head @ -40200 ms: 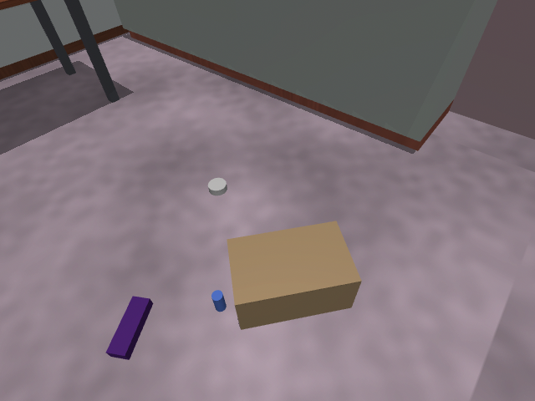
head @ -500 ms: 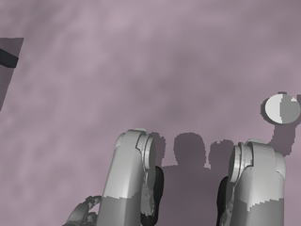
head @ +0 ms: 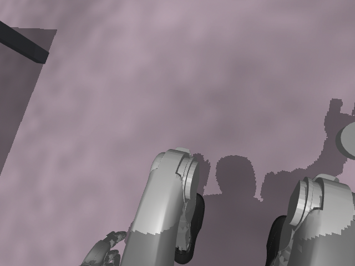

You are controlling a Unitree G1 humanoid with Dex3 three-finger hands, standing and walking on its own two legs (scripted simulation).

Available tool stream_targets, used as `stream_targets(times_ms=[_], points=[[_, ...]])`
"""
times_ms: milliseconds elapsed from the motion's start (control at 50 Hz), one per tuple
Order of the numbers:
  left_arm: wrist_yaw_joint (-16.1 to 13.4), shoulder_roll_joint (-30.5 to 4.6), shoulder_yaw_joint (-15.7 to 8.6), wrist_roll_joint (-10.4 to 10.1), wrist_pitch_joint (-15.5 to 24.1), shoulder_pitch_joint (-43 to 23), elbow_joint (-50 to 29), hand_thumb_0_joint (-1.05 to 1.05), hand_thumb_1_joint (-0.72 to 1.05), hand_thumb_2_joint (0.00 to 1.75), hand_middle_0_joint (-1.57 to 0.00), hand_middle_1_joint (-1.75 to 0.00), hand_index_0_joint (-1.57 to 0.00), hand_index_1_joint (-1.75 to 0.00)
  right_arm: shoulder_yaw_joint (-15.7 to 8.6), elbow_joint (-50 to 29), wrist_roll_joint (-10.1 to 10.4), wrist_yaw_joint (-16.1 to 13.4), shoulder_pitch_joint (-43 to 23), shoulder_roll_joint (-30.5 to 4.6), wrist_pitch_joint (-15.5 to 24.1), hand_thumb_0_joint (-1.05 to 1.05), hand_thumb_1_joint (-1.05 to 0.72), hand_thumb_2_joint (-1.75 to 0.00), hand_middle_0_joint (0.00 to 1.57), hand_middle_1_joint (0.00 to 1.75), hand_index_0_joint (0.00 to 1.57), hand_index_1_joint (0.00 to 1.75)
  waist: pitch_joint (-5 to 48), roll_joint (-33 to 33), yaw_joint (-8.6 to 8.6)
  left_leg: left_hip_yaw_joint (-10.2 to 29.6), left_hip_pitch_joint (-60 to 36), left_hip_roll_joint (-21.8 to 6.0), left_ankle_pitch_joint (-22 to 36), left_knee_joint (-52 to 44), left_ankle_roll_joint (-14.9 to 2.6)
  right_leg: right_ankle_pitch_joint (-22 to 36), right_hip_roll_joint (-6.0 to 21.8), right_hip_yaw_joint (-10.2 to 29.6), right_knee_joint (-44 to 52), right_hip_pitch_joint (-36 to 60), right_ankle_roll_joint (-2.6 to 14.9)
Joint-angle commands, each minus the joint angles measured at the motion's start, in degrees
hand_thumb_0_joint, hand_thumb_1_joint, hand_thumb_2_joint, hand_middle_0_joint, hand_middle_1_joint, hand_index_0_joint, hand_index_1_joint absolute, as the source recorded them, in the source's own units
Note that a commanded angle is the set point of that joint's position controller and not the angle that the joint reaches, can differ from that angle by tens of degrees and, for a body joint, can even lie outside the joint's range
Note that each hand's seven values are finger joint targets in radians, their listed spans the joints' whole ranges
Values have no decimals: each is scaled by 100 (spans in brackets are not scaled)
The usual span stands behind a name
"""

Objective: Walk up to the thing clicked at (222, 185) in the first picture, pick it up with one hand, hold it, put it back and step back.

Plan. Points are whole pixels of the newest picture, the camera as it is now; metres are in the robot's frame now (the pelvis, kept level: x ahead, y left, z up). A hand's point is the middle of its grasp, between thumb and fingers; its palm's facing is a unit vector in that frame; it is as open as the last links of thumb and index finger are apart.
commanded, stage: approach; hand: right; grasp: from above
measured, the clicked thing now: out of the picture +0.43 -0.32 -0.29
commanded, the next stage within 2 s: rest palm in 0.02 s
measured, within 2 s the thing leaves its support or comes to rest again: neither
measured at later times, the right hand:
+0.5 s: hand out of the picture +0.39 -0.32 -0.23, palm faces -0.45 +0.14 -0.88, open 14.1 cm
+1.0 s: hand out of the picture +0.42 -0.33 -0.25, palm faces -0.49 +0.17 -0.85, open 14.1 cm
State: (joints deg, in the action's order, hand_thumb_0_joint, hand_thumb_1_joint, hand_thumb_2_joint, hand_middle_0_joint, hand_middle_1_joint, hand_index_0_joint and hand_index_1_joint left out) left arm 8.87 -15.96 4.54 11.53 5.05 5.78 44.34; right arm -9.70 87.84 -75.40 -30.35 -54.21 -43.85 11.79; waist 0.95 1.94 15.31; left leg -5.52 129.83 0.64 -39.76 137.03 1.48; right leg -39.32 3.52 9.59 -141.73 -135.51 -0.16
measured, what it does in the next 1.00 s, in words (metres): stands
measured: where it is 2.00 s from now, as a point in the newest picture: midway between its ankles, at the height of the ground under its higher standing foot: (228, 253)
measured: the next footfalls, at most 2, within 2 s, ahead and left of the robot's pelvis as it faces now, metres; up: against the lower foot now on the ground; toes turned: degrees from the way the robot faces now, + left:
none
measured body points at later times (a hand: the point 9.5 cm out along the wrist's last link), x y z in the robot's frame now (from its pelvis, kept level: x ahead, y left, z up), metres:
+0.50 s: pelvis +0.00 +0.00 -0.01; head +0.23 -0.11 +0.35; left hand +0.08 +0.28 -0.10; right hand +0.41 -0.32 -0.18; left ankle +0.10 +0.12 -0.28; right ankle +0.07 -0.13 -0.28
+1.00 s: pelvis +0.00 -0.01 -0.02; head +0.27 -0.10 +0.33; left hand +0.04 +0.25 -0.11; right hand +0.44 -0.33 -0.20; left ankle +0.10 +0.12 -0.28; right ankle +0.07 -0.13 -0.28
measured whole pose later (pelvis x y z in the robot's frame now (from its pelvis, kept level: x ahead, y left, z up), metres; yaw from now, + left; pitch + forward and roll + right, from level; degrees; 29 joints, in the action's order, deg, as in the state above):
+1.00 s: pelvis +0.00 -0.01 -0.02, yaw +3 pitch +28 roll +12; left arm 15.4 -16.0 12.0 17.6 10.7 4.4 44.6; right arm -11.7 96.4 -71.4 -32.3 -51.8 -53.5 16.0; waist -7.4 5.3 17.5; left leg -8.4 128.3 1.8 -41.0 140.3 2.7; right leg -41.8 3.1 13.8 -148.0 -135.7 -0.3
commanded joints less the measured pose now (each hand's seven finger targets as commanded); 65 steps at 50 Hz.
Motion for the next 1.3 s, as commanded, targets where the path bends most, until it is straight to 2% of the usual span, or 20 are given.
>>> stream_targets(times_ms=[0,80,140,200,260,360,480,540,620,660,700,740,820,920,980,1020,1060,1080,1180,1280], points=[[-35,-1511,-343,-55,8,1057,-141,0,90,89,-20,-30,-20,-30,-300,-429,314,-16,-842,-1884,-338,0,50,-94,5,107,9,103,3665,-1672,-316,-383,-2021,201,1488,-1393,-271,1100,-238,-722,1383,2780,241],[12,-1416,-396,-132,-24,961,-219,0,90,89,-20,-30,-20,-30,-326,-762,619,380,-329,-1883,-241,0,50,-94,5,108,9,104,3782,-1382,-486,-305,-2392,226,1459,-1446,-244,1069,-244,-735,1374,2552,277],[27,-1412,-478,-133,-48,1054,-156,0,90,90,-20,-30,-20,-30,-156,-1234,709,637,-542,-1705,50,0,49,-92,4,107,8,103,3693,-1448,-396,-318,-2257,223,1278,-1459,-272,904,-245,-677,1368,2534,248],[33,-1517,-499,-84,-58,1222,-141,0,89,90,-20,-30,-20,-30,-64,-1288,671,656,-852,-1558,462,0,52,-96,5,103,7,101,3493,-1189,-87,-408,-2170,226,1309,-1476,-255,951,-239,-573,1223,2507,228],[21,-1501,-421,-18,-46,1184,3,0,89,90,-20,-30,-20,-30,177,-955,557,469,-1095,-1346,882,0,53,-97,5,102,6,100,3185,-1199,51,-456,-1848,258,968,-1497,-263,662,-226,-487,1130,2531,186],[14,-1598,-252,176,13,900,80,0,89,90,-20,-30,-20,-30,-20,-380,32,-326,-1192,-1751,1257,0,51,-96,4,100,6,99,3170,-1602,-11,-604,-1551,267,841,-1227,-256,653,-213,-456,1123,2954,98],[168,-1702,-162,563,274,496,320,0,89,90,-20,-30,-20,-30,212,91,-349,-1276,-1267,-1575,795,0,49,-93,4,102,7,100,3114,-2190,126,-760,-1230,329,1004,-984,-272,854,-179,-437,1123,3255,11],[268,-1772,-122,613,348,379,358,0,90,90,-20,-30,-20,-30,59,161,-280,-1547,-1299,-1704,382,0,51,-93,4,102,6,99,3318,-2427,116,-745,-1362,354,1353,-912,-256,1154,-156,-441,1073,3329,13],[438,-1812,-31,635,505,346,323,0,90,90,-20,-30,-20,-30,124,418,-74,-1501,-1449,-1734,-33,0,51,-92,4,102,6,99,3170,-2369,278,-772,-1418,330,1415,-898,-212,1060,-132,-415,935,3106,76],[484,-1847,5,591,550,406,249,0,90,90,-20,-30,-20,-30,-145,268,37,-1409,-1553,-2116,-97,0,50,-91,4,104,7,100,3186,-2295,230,-780,-1551,302,1431,-899,-211,1041,-125,-388,949,3061,92],[548,-1813,36,561,632,335,60,0,90,90,-20,-30,-20,-30,-97,443,131,-1193,-1420,-2047,-155,0,51,-92,4,104,7,100,3073,-2264,253,-755,-1590,324,1400,-874,-225,964,-107,-395,877,2926,109],[546,-1833,27,552,625,576,77,0,90,90,-20,-30,-20,-30,-475,737,243,-1033,-912,-2292,-185,0,51,-92,4,103,6,100,3116,-1993,195,-750,-1880,336,1506,-942,-218,1077,-122,-391,862,2789,136],[586,-1773,89,579,647,710,-13,0,90,90,-20,-30,-20,-30,-238,584,389,-532,-872,-2069,-37,0,52,-92,4,104,6,101,3131,-2005,347,-779,-2026,333,1728,-900,-190,1293,-131,-341,799,2853,159],[580,-1759,266,556,544,825,-27,0,90,90,-20,-30,-20,-30,-215,324,490,-351,-844,-2221,510,0,52,-94,4,104,6,102,3073,-1871,352,-820,-2289,379,1767,-983,-200,1257,-98,-251,773,2671,141],[585,-1856,329,606,515,792,-75,0,90,90,-20,-30,-20,-30,-90,219,360,-446,-951,-2222,829,0,51,-93,4,103,6,100,3084,-1971,424,-890,-2230,407,1780,-883,-200,1301,-82,-206,721,2915,92],[568,-1908,366,604,505,797,-57,0,90,90,-20,-30,-20,-30,-251,185,289,-666,-966,-2395,988,0,50,-93,4,101,6,99,3044,-1927,399,-922,-2257,422,1731,-939,-203,1249,-70,-187,721,2858,89],[581,-1915,419,705,520,737,-68,0,89,90,-20,-30,-20,-30,-158,248,59,-911,-836,-2383,1024,0,51,-94,4,101,6,99,2972,-2068,369,-913,-2237,448,1683,-884,-221,1237,-74,-229,739,2945,54],[572,-1934,374,735,547,590,-25,0,89,90,-20,-30,-20,-30,12,362,20,-1036,-750,-2191,974,0,50,-93,4,102,6,100,2857,-2059,310,-903,-2088,483,1433,-931,-249,1027,-74,-238,811,2879,38],[595,-2028,370,810,679,437,119,0,90,90,-20,-30,-20,-30,81,442,-75,-1642,-894,-2111,581,0,53,-97,5,100,5,99,2684,-2173,348,-951,-1794,535,1231,-982,-270,847,-57,-201,910,2739,19],[748,-2158,280,727,988,317,103,0,90,90,-20,-30,-20,-30,325,553,63,-1756,-1208,-1901,85,0,53,-96,5,100,5,99,2425,-2166,481,-965,-1462,455,1087,-918,-244,622,-30,-132,870,2774,18]])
